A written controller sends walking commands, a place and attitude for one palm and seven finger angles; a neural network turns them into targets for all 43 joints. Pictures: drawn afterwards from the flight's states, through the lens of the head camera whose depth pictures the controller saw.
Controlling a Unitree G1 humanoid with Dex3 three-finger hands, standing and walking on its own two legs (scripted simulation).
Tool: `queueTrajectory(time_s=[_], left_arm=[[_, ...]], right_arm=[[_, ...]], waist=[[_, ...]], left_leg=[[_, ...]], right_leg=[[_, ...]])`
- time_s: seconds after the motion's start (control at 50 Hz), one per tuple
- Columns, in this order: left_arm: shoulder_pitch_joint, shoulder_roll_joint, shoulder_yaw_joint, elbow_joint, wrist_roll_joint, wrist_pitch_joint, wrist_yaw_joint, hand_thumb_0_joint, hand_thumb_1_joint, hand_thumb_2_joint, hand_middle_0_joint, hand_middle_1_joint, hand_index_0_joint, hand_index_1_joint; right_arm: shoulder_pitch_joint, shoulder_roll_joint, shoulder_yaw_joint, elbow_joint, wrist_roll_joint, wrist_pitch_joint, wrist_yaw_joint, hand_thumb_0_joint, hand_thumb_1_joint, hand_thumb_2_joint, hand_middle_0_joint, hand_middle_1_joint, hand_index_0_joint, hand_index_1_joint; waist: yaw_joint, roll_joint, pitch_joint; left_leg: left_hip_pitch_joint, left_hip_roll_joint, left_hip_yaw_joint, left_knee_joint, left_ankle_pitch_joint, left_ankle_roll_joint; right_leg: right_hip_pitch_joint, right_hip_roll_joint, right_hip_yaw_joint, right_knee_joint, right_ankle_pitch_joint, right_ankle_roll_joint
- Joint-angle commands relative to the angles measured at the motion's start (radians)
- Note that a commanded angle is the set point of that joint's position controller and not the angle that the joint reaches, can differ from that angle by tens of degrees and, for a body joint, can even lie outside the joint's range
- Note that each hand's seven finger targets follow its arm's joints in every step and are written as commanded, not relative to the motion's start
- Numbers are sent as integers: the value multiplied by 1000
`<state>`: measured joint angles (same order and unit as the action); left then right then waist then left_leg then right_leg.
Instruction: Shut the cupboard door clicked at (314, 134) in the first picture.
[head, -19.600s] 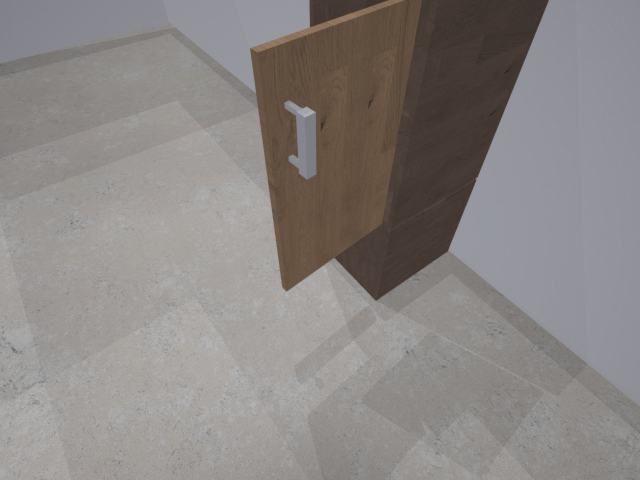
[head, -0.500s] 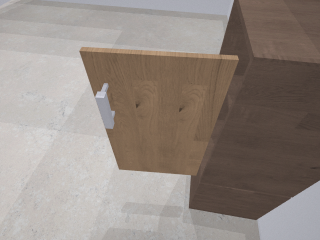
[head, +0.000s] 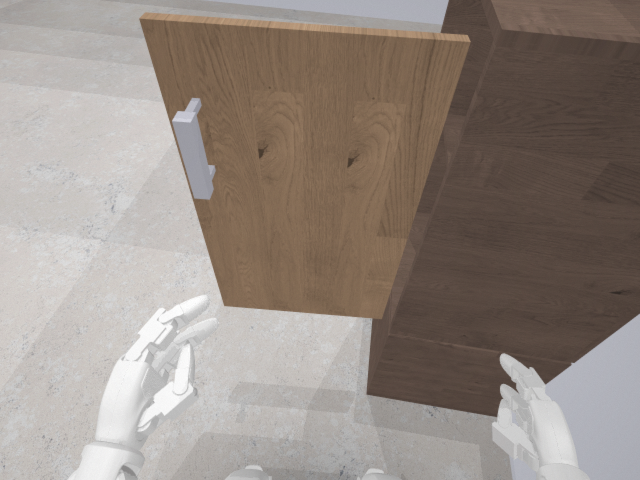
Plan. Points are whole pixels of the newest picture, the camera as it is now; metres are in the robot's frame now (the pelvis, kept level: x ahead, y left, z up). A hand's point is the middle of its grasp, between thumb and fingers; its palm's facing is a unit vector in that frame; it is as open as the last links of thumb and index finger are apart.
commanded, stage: raise the hand and make a fist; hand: left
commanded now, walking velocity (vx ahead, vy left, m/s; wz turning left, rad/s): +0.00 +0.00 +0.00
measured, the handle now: (199, 149) +0.48 +0.19 +0.16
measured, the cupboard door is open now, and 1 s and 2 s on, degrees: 95 95 95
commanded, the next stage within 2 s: bring the fist close to the handle in 1.56 s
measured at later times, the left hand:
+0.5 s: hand (136, 370) +0.22 +0.20 +0.08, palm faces -0.01 -1.00 -0.04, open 4.1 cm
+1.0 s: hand (103, 325) +0.23 +0.22 +0.14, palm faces -0.01 -1.00 -0.06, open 3.1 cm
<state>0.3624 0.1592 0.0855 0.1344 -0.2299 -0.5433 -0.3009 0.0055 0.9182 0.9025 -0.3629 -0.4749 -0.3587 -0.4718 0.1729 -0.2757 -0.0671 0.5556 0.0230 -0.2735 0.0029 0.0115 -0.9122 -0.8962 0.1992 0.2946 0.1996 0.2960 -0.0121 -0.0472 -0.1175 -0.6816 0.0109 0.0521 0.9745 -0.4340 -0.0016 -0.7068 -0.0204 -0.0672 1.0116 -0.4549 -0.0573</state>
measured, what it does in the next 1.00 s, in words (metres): stands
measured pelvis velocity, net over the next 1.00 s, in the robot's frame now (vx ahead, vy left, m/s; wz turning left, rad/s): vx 0.02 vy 0.03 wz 0.03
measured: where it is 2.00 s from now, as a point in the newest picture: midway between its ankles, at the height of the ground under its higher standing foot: outside the picture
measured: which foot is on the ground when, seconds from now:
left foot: down 0.00-1.00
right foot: down 0.00-1.00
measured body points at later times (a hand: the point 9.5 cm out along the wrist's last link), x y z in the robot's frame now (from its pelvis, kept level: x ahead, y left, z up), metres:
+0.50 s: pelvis +0.01 +0.03 +0.01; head +0.04 +0.02 +0.46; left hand +0.21 +0.26 +0.09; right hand +0.16 -0.19 -0.07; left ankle +0.03 +0.12 -0.68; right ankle +0.03 -0.08 -0.68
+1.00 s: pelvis +0.02 +0.03 +0.03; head +0.03 +0.03 +0.48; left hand +0.23 +0.28 +0.15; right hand +0.23 -0.17 -0.02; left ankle +0.03 +0.12 -0.68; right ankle +0.03 -0.08 -0.68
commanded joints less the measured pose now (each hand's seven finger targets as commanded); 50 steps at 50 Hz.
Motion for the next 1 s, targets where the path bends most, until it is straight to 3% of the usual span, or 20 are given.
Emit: queueTrajectory(time_s=[0.0,0.02,0.08,0.14,0.18,0.2,0.28,0.32,0.38,0.44,0.48,0.54,0.58,0.64,0.74,0.84,0.88,0.96,0.98], left_arm=[[53,193,139,-330,-55,31,32,0,900,900,-530,-660,-530,-660],[7,195,136,-420,-53,21,54,0,900,900,-548,-680,-548,-680],[-131,180,63,-600,-46,-44,76,0,900,900,-603,-740,-603,-740],[-112,150,0,-501,-47,-38,30,0,900,900,-658,-800,-658,-800],[-87,159,-8,-412,-49,31,-7,0,900,900,-695,-840,-695,-840],[-77,166,-2,-406,-51,71,-21,0,900,900,-713,-860,-713,-860],[23,222,107,-418,-57,230,2,0,900,900,-787,-940,-787,-940],[31,207,133,-475,-71,256,40,0,900,900,-823,-980,-823,-980],[47,207,164,-492,-72,242,86,0,900,900,-878,-1040,-878,-1040],[53,162,96,-519,-60,209,91,0,900,900,-933,-1100,-933,-1100],[52,168,86,-515,-54,204,83,0,900,900,-970,-1140,-970,-1140],[46,170,76,-539,-51,210,69,0,900,900,-1025,-1200,-1025,-1200],[30,208,114,-550,-53,223,75,0,900,900,-1062,-1240,-1062,-1240],[16,202,118,-595,-59,231,84,0,900,900,-1117,-1300,-1117,-1300],[-27,201,119,-580,-62,271,83,0,900,900,-1208,-1400,-1208,-1400],[-69,214,130,-581,-67,323,61,0,900,900,-1300,-1500,-1300,-1500],[-84,247,162,-555,-72,348,56,0,900,900,-1300,-1500,-1300,-1500],[-151,239,170,-568,-87,376,38,0,900,900,-1300,-1500,-1300,-1500],[-166,265,191,-561,-88,384,39,0,900,900,-1300,-1500,-1300,-1500]], right_arm=[[-67,-80,-12,-257,16,3,-23,0,-900,-900,200,300,200,300],[-39,-73,-9,-257,12,0,-29,0,-900,-900,200,300,200,300],[0,-74,11,-237,1,-23,-47,0,-900,-900,200,300,200,300],[19,-91,25,-192,7,-43,-62,0,-900,-900,200,300,200,300],[18,-100,34,-184,17,-46,-72,0,-900,-900,200,300,200,300],[27,-100,33,-189,22,-46,-75,0,-900,-900,200,300,200,300],[6,-82,38,-213,28,-32,-82,0,-900,-900,200,300,200,300],[1,-64,43,-219,22,-26,-82,0,-900,-900,200,300,200,300],[-3,-57,45,-208,10,-24,-79,0,-900,-900,200,300,200,300],[18,-67,49,-205,9,-37,-66,0,-900,-900,200,300,200,300],[23,-78,46,-203,9,-44,-64,0,-900,-900,200,300,200,300],[37,-87,43,-204,16,-52,-63,0,-900,-900,200,300,200,300],[37,-91,44,-199,16,-51,-67,0,-900,-900,200,300,200,300],[39,-88,46,-200,21,-52,-69,0,-900,-900,200,300,200,300],[33,-89,55,-190,26,-44,-69,0,-900,-900,200,300,200,300],[27,-87,64,-183,30,-44,-68,0,-900,-900,200,300,200,300],[22,-92,68,-173,29,-41,-71,0,-900,-900,200,300,200,300],[7,-87,76,-169,32,-42,-75,0,-900,-900,200,300,200,300],[7,-92,78,-163,29,-42,-76,0,-900,-900,200,300,200,300]], waist=[[61,80,-89],[41,111,-123],[-30,102,-146],[-57,106,-81],[-52,87,-46],[-43,81,-71],[34,87,-147],[46,58,-164],[60,37,-149],[37,91,-115],[33,55,-104],[26,77,-106],[33,69,-106],[35,103,-119],[30,114,-73],[28,112,-77],[30,87,-50],[34,113,-65],[36,94,-65]], left_leg=[[-89,-58,-22,-44,-9,25],[-59,-48,-32,-33,6,30],[-18,-27,-67,5,46,42],[-32,-16,-87,8,16,40],[-45,-16,-96,-17,-14,41],[-40,-18,-94,-31,-13,41],[27,-21,-99,-117,55,37],[57,-21,-100,-148,100,32],[77,-18,-105,-178,160,27],[113,-13,-105,-203,161,22],[117,-13,-109,-209,159,24],[144,-12,-110,-227,157,21],[153,-12,-112,-238,164,22],[200,-10,-111,-257,205,19],[232,-6,-110,-292,217,17],[290,-5,-108,-321,266,18],[287,-5,-107,-330,269,21],[327,-9,-99,-358,275,21],[331,-9,-101,-359,286,24]], right_leg=[[103,-34,216,-263,-201,35],[87,-26,199,-256,-182,35],[32,-2,166,-222,-82,39],[-19,15,132,-216,-96,34],[-10,19,124,-236,-127,34],[19,12,125,-251,-134,38],[151,15,87,-263,-55,34],[191,15,59,-255,20,36],[219,26,22,-231,119,32],[180,30,-3,-221,143,31],[185,32,-2,-228,143,30],[189,29,-3,-238,145,32],[214,30,-2,-247,155,30],[237,29,-9,-255,201,29],[264,31,-12,-292,226,30],[312,31,-13,-330,285,32],[332,32,-8,-351,294,30],[363,28,-11,-380,305,33],[382,29,-3,-389,318,32]])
